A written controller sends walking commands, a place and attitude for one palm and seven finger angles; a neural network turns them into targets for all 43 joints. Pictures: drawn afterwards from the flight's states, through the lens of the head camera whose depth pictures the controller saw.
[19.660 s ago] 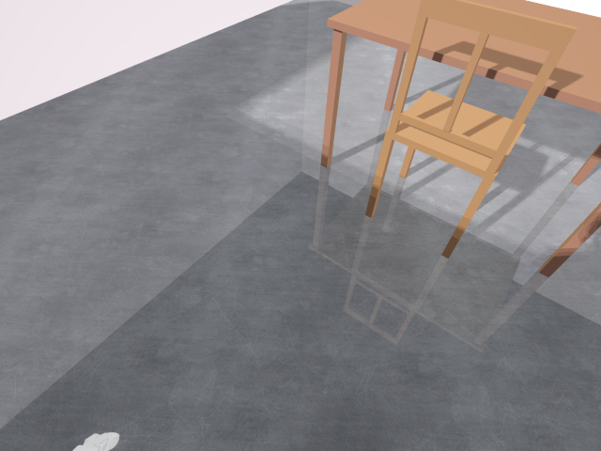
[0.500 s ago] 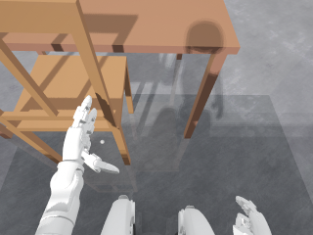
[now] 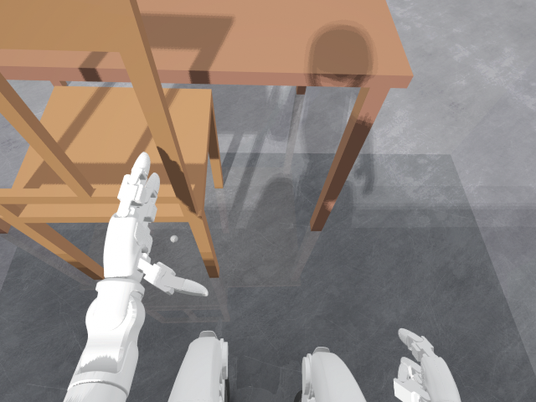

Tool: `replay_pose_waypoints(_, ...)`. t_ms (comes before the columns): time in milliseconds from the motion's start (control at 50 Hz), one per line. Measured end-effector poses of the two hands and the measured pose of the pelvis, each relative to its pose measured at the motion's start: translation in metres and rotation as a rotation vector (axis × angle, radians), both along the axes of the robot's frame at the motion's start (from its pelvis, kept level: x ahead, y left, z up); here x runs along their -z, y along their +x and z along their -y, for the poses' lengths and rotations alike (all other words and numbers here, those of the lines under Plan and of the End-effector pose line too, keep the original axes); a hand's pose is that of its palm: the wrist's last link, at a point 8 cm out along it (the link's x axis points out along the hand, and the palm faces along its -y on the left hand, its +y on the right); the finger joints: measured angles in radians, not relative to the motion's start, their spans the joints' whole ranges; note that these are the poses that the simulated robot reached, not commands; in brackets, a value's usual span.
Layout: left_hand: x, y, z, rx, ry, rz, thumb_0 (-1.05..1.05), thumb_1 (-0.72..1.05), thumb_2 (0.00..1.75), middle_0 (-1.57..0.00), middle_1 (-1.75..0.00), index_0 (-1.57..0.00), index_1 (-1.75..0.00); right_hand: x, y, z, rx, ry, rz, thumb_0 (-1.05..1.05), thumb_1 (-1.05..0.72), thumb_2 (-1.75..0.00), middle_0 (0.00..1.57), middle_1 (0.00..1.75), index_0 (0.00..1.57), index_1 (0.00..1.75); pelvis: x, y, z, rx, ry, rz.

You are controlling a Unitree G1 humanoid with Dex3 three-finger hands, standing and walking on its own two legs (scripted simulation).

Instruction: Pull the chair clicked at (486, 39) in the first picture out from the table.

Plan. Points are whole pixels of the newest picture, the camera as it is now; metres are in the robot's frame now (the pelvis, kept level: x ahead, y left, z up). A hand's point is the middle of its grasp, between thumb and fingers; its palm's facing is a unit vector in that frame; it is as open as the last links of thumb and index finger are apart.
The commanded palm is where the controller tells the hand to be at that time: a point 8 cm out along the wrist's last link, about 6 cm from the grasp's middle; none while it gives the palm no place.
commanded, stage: aim the fingers beside a spindle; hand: left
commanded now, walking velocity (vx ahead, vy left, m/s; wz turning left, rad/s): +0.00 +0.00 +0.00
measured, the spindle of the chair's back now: (39, 138) +0.47 +0.36 +0.06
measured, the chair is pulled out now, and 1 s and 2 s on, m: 0.00 0.00 0.00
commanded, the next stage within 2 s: push the fingers through the gap in 1.98 s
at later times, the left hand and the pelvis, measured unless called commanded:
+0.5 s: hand (160, 230) +0.35 +0.17 +0.03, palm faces +0.05 -1.00 -0.05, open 16.9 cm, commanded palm +0.31 +0.21 +0.03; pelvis +0.00 +0.00 +0.00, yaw +0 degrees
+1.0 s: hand (159, 245) +0.32 +0.16 +0.03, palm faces +0.05 -1.00 -0.02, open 16.9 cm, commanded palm +0.31 +0.21 +0.04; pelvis +0.00 -0.01 +0.00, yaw +0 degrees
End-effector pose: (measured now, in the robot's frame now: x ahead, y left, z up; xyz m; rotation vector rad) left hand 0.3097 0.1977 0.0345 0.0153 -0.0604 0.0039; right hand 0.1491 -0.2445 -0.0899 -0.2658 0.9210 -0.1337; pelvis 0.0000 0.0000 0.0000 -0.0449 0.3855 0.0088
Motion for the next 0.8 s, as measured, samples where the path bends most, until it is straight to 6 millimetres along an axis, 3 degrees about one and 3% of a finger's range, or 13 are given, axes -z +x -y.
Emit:
replay_pose_waypoints(80,-0.015,0.008,-0.02,-0.058,0.05,0.032,-0.01,-0.5,0.3,-0.06,-0.09,-0.06,-0.08,0.001,0.001,-0.005,-0.009,0.029,-0.007,0.01,-0.9,-0.9,0.2,0.3,0.2,0.3,-0.002,0.0,0.001,-0.001,0.001,0.005)
replay_pose_waypoints(140,-0.005,0.009,-0.029,-0.065,0.042,-0.055,-0.01,-0.5,0.3,-0.06,-0.08,-0.06,-0.08,0.002,0.001,-0.008,-0.017,0.047,-0.019,0.01,-0.9,-0.9,0.2,0.3,0.2,0.3,-0.004,0.0,0.001,-0.006,0.0,0.005)
replay_pose_waypoints(240,0.021,-0.004,-0.016,-0.016,-0.024,-0.157,-0.01,-0.5,0.3,-0.06,-0.08,-0.05,-0.08,0.001,0.0,-0.005,-0.013,0.031,-0.026,0.01,-0.9,-0.9,0.2,0.3,0.2,0.3,-0.004,0.002,0.0,-0.009,-0.002,0.001)
replay_pose_waypoints(340,0.004,-0.004,-0.001,0.001,-0.017,-0.029,-0.01,-0.5,0.3,-0.06,-0.08,-0.06,-0.08,-0.001,0.001,0.0,-0.008,-0.002,-0.017,0.01,-0.9,-0.9,0.2,0.3,0.2,0.3,-0.002,0.002,0.001,-0.007,-0.003,0.004)
replay_pose_waypoints(440,-0.012,0.009,-0.012,-0.031,0.039,0.024,-0.01,-0.5,0.3,-0.06,-0.09,-0.06,-0.08,0.0,0.001,0.001,-0.008,0.013,-0.02,0.01,-0.9,-0.9,0.2,0.3,0.2,0.3,-0.003,0.001,0.003,-0.006,-0.001,0.006)
replay_pose_waypoints(500,0.002,0.012,-0.021,-0.044,0.033,-0.069,-0.01,-0.5,0.3,-0.06,-0.09,-0.06,-0.08,0.001,0.0,0.001,-0.006,0.027,-0.026,0.01,-0.9,-0.9,0.2,0.3,0.2,0.3,-0.003,0.001,0.004,-0.006,0.001,0.005)
replay_pose_waypoints(580,0.02,0.002,-0.023,-0.046,-0.007,-0.151,-0.01,-0.5,0.3,-0.06,-0.08,-0.06,-0.08,0.001,-0.003,0.003,0.003,0.024,-0.031,0.01,-0.9,-0.9,0.2,0.3,0.2,0.3,-0.003,0.002,0.005,-0.002,0.002,-0.001)
replay_pose_waypoints(660,0.007,-0.009,-0.016,-0.035,-0.014,-0.07,-0.01,-0.5,0.3,-0.06,-0.08,-0.06,-0.08,0.0,-0.003,0.005,0.006,0.006,-0.029,0.01,-0.9,-0.9,0.2,0.3,0.2,0.3,-0.004,0.003,0.005,-0.004,0.0,0.004)
replay_pose_waypoints(740,-0.015,-0.007,-0.01,-0.018,0.016,0.029,-0.01,-0.5,0.3,-0.06,-0.08,-0.06,-0.08,0.0,-0.001,0.005,-0.006,0.005,-0.023,0.01,-0.9,-0.9,0.2,0.3,0.2,0.3,-0.004,0.003,0.004,-0.011,-0.002,0.01)
replay_pose_waypoints(800,-0.009,0.002,-0.01,-0.011,0.025,-0.001,-0.01,-0.5,0.3,-0.06,-0.08,-0.06,-0.08,0.001,0.001,0.003,-0.013,0.014,-0.02,0.01,-0.9,-0.9,0.2,0.3,0.2,0.3,-0.003,0.001,0.005,-0.012,-0.001,0.01)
